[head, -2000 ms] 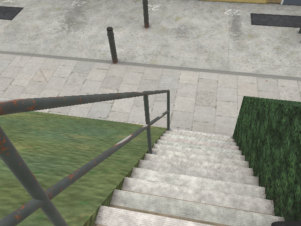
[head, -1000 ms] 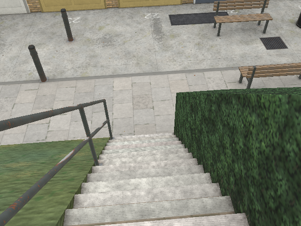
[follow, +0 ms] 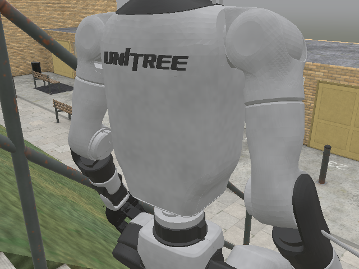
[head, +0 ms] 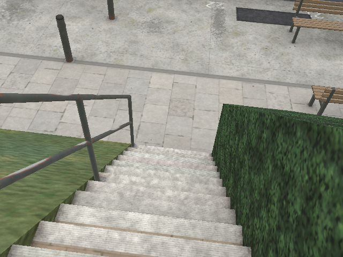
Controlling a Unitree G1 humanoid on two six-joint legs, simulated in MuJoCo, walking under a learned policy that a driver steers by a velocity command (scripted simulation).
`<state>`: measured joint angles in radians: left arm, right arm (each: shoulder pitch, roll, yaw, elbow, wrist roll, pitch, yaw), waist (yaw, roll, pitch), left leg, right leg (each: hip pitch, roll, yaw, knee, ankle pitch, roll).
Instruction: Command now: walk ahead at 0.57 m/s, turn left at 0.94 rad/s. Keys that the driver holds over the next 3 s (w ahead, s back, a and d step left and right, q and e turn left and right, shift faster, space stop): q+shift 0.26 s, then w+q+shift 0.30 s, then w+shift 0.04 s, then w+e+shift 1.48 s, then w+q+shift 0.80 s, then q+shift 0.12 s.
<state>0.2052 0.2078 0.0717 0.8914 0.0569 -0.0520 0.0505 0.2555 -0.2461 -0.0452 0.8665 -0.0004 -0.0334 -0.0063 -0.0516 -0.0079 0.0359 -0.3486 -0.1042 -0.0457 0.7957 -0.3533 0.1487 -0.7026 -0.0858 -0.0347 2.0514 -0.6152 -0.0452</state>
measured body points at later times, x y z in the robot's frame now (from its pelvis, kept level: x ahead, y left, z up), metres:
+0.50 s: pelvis +0.21 -0.06 -0.21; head +0.20 -0.04 +0.24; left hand +0.10 +0.19 -0.34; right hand +0.46 -0.18 -0.30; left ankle +0.27 +0.13 -0.74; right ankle +0.20 -0.16 -0.92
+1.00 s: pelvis +0.41 +0.07 -0.28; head +0.41 +0.04 +0.17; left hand +0.33 +0.35 -0.38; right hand +0.62 -0.11 -0.42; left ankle +0.29 +0.14 -0.92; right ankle +0.56 +0.01 -0.97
